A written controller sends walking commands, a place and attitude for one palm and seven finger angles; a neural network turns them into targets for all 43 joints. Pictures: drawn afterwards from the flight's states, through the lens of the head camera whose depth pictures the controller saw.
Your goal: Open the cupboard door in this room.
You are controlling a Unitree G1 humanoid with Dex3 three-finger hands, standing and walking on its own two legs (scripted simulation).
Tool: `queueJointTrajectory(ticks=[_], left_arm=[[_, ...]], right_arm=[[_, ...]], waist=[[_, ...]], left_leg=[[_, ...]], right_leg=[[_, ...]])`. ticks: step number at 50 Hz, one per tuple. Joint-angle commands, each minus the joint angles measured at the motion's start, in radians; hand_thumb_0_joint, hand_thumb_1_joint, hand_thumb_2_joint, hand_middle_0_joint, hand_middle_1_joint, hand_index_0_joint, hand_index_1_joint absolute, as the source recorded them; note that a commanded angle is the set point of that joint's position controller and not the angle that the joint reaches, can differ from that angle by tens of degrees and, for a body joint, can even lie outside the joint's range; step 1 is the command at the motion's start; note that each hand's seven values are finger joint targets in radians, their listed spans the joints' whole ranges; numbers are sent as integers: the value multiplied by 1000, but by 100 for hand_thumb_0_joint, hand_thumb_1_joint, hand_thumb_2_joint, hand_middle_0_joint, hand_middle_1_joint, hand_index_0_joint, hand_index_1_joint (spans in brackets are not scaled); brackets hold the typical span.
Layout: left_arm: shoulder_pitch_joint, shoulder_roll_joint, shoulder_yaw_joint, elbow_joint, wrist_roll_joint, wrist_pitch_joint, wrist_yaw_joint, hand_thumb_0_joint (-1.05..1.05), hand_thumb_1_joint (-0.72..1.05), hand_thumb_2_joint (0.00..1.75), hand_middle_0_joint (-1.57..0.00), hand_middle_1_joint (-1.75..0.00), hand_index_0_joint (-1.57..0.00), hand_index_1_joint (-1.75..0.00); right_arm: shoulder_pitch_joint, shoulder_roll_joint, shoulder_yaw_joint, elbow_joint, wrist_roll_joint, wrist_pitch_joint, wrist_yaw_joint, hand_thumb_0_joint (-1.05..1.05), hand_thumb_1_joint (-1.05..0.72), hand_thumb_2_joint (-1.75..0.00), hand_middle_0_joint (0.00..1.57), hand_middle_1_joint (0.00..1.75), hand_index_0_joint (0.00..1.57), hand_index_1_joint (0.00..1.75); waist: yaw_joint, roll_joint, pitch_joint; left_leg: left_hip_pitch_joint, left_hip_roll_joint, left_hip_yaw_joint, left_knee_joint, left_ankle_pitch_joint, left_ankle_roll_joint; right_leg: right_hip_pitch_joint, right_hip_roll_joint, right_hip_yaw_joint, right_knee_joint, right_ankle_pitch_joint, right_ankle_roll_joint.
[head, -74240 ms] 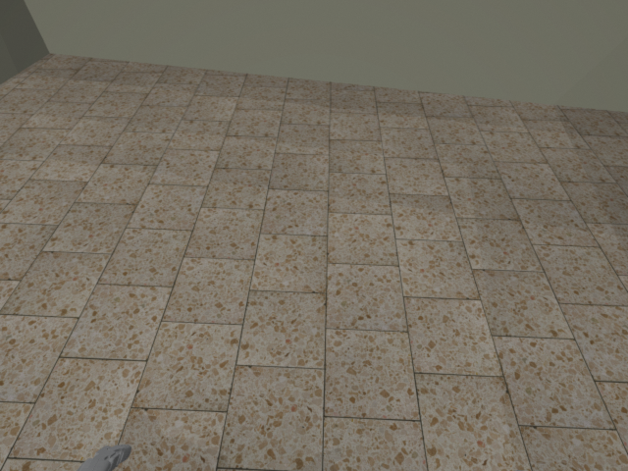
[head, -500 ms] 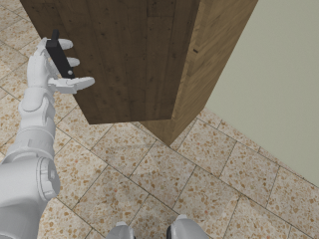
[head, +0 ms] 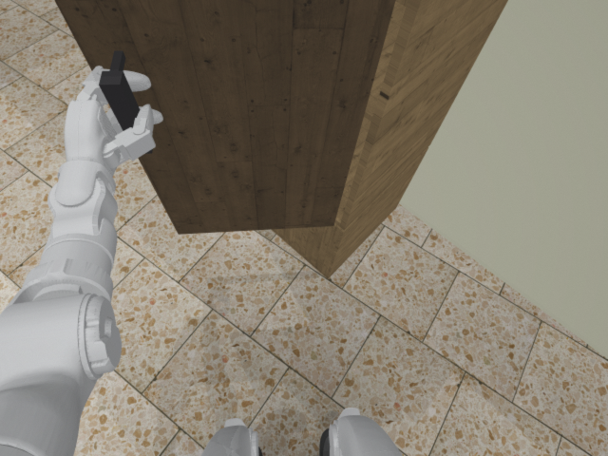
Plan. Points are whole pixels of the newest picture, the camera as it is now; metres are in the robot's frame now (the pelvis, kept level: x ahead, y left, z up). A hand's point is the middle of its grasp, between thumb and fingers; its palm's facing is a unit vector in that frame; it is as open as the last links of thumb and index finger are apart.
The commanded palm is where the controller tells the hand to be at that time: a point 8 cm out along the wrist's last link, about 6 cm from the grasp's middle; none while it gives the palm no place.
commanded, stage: pull the door open along its arc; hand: left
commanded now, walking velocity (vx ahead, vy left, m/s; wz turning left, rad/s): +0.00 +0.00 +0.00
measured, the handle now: (131, 104) +0.56 +0.20 +0.09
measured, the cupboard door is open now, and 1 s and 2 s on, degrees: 48 86 92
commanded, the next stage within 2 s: open thumb and fingers to let go in 1.10 s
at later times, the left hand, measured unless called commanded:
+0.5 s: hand (158, 197) +0.41 +0.15 +0.09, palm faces +0.00 -1.00 +0.03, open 6.2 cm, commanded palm +0.35 +0.22 +0.09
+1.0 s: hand (234, 265) +0.32 +0.06 +0.10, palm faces +0.40 -0.92 +0.01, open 6.3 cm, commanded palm +0.25 +0.10 +0.09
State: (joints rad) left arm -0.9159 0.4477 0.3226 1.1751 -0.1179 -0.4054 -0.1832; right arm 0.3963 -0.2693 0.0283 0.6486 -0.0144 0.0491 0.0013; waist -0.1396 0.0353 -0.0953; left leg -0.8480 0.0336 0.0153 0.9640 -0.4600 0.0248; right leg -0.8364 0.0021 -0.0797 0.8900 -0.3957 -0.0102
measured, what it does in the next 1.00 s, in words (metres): stands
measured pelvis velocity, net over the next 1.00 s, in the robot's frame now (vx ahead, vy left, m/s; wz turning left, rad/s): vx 0.02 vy -0.04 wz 0.02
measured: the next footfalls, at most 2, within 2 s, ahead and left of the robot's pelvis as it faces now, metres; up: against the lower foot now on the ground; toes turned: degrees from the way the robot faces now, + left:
none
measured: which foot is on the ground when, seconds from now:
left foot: down 0.00-1.00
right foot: down 0.00-1.00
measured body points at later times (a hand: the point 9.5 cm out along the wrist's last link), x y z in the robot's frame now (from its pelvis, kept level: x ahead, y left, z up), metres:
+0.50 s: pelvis +0.02 +0.00 +0.02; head +0.08 -0.01 +0.47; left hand +0.40 +0.20 +0.09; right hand +0.09 -0.26 -0.09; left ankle -0.01 +0.10 -0.68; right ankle +0.01 -0.12 -0.68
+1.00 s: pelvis +0.02 -0.04 +0.03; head +0.04 -0.05 +0.47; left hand +0.29 +0.11 +0.10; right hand +0.19 -0.25 -0.08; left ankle -0.01 +0.10 -0.68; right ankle +0.01 -0.12 -0.68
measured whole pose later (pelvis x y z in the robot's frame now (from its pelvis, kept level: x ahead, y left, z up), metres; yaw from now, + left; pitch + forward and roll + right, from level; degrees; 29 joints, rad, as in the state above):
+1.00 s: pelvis +0.02 -0.04 +0.03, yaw +1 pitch +8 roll +0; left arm 0.11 -0.10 -0.14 0.06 0.05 -0.15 0.51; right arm 0.21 -0.18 0.02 0.52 -0.06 0.09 0.01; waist -0.01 0.04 -0.11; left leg -0.48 0.03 0.01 0.77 -0.43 -0.02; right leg -0.51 0.01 -0.08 0.78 -0.41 -0.05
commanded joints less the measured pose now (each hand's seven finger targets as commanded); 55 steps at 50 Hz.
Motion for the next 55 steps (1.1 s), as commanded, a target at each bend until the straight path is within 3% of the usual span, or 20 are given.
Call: queueJointTrajectory(ticks=[1, 3, 6, 10, 16, 21, 22, 23, 24, 28, 29, 32, 33, 36, 38, 42, 47, 49, 52, 55], left_arm=[[-487, 254, 50, -190, 23, -62, -29, 0, 90, 90, -40, -135, -40, -135], [-370, 303, 98, -187, 17, -58, -44, 0, 90, 90, -40, -135, -40, -135], [-296, 260, 77, -262, -5, -58, -74, 0, 90, 90, -40, -135, -40, -135], [-150, 240, 85, -331, -43, -43, -89, 0, 90, 90, -40, -135, -40, -135], [138, 126, 36, -559, -94, -20, -84, 0, 90, 90, -40, -135, -40, -135], [433, 42, 7, -776, -129, 3, -54, 0, 90, 90, -40, -135, -40, -135], [456, 10, 130, -877, -186, 15, 86, 0, 90, 90, -40, -135, -40, -135], [536, -51, 64, -904, -158, 26, 160, 0, 90, 90, -40, -135, -40, -135], [612, -105, 41, -911, -153, 39, 203, 0, 90, 90, -40, -135, -40, -135], [689, -160, -5, -1081, -68, 47, 366, 0, 90, 90, -40, -135, -40, -135], [719, -204, -41, -1111, -44, 54, 404, 0, 90, 90, -40, -135, -40, -135], [748, -283, -118, -1169, 17, 74, 509, 0, 90, 90, -40, -135, -40, -135], [764, -290, -131, -1167, 40, 84, 545, 0, 90, 90, -40, -135, -40, -135], [756, -360, -208, -1225, 107, 115, 642, 0, 90, 90, -40, -135, -40, -135], [792, -403, -259, -1213, 144, 147, 694, 0, 90, 90, -40, -135, -40, -135], [820, -473, -354, -1271, 175, 177, 715, 0, 90, 90, -40, -135, -40, -135], [927, -553, -467, -1347, 184, 191, 702, 0, 90, 90, -40, -135, -40, -135], [983, -575, -499, -1365, 188, 192, 701, 0, 90, 90, -40, -135, -40, -135], [1061, -618, -566, -1430, 209, 191, 707, 0, 90, 90, -40, -135, -40, -135], [1115, -654, -614, -1443, 216, 200, 712, 0, 90, 90, -40, -135, -40, -135]], right_arm=[[175, -184, -67, -33, 0, -14, -14, 0, -90, -90, 20, 30, 20, 30], [173, -185, -63, -60, 3, -6, -16, 0, -90, -90, 20, 30, 20, 30], [142, -168, -59, -96, 10, -2, -13, 0, -90, -90, 20, 30, 20, 30], [119, -166, -64, -133, 22, 6, -13, 0, -90, -90, 20, 30, 20, 30], [57, -145, -74, -193, 41, -1, -3, 0, -90, -90, 20, 30, 20, 30], [0, -131, -79, -229, 52, -24, 11, 0, -90, -90, 20, 30, 20, 30], [-45, -97, -81, -241, 44, -39, 15, 0, -90, -90, 20, 30, 20, 30], [-60, -98, -76, -242, 42, -51, 21, 0, -90, -90, 20, 30, 20, 30], [-69, -93, -74, -242, 42, -56, 27, 0, -90, -90, 20, 30, 20, 30], [-103, -77, -78, -244, 17, -59, 33, 0, -90, -90, 20, 30, 20, 30], [-119, -65, -75, -249, 11, -58, 35, 0, -90, -90, 20, 30, 20, 30], [-155, -50, -68, -250, -5, -48, 34, 0, -90, -90, 20, 30, 20, 30], [-162, -49, -68, -250, -13, -42, 30, 0, -90, -90, 20, 30, 20, 30], [-204, -28, -60, -257, -26, -27, 24, 0, -90, -90, 20, 30, 20, 30], [-219, -23, -56, -255, -32, -15, 20, 0, -90, -90, 20, 30, 20, 30], [-235, -12, -58, -260, -42, 0, 6, 0, -90, -90, 20, 30, 20, 30], [-256, -4, -55, -272, -44, 1, 0, 0, -90, -90, 20, 30, 20, 30], [-260, 0, -55, -275, -44, -5, 0, 0, -90, -90, 20, 30, 20, 30], [-268, 8, -53, -285, -43, -19, 7, 0, -90, -90, 20, 30, 20, 30], [-280, 12, -48, -289, -40, -39, 12, 0, -90, -90, 20, 30, 20, 30]], waist=[[-47, 86, -455], [-9, 67, -484], [17, 86, -516], [42, 37, -490], [90, 36, -452], [125, -4, -387], [211, -12, -390], [187, -8, -358], [181, -18, -302], [181, -71, -323], [183, -50, -323], [181, -60, -283], [177, -100, -264], [175, -61, -256], [163, -86, -228], [149, -84, -256], [144, -92, -236], [140, -125, -219], [140, -110, -214], [138, -132, -188]], left_leg=[[361, -11, -83, -86, 427, -6], [329, -20, -68, -96, 437, 1], [321, -25, -44, -107, 462, 2], [302, -23, -23, -128, 463, 7], [324, -22, 2, -172, 503, 9], [339, -17, 12, -204, 545, 5], [308, -29, 18, -215, 522, -9], [318, -27, 16, -224, 503, -13], [319, -24, 13, -236, 497, -20], [344, -24, 15, -231, 519, -21], [357, -24, 18, -234, 520, -23], [359, -27, 16, -241, 464, -25], [351, -28, 12, -242, 427, -21], [359, -35, 12, -244, 388, -20], [355, -35, 6, -243, 357, -18], [384, -37, 11, -237, 365, -17], [410, -36, 5, -243, 366, -19], [407, -35, -2, -243, 362, -19], [413, -38, -5, -233, 374, -19], [404, -41, -14, -226, 344, -17]], right_leg=[[133, 46, 39, -77, 314, -11], [219, 47, 46, -74, 358, -14], [296, 45, 51, -74, 420, -11], [357, 48, 53, -92, 461, -9], [429, 42, 51, -115, 511, -11], [469, 36, 42, -126, 547, -10], [486, 36, 26, -136, 524, -9], [478, 39, 20, -134, 492, -10], [461, 36, 11, -140, 478, -10], [502, 25, 16, -127, 508, -11], [504, 20, 20, -127, 512, -12], [500, 10, 24, -140, 471, -15], [502, 10, 27, -154, 447, -13], [502, -2, 39, -165, 413, -15], [496, -4, 42, -185, 382, -14], [531, -15, 58, -200, 443, -10], [551, -23, 56, -210, 488, -7], [560, -30, 64, -217, 521, 0], [563, -35, 64, -208, 558, 0], [547, -37, 63, -217, 527, 3]])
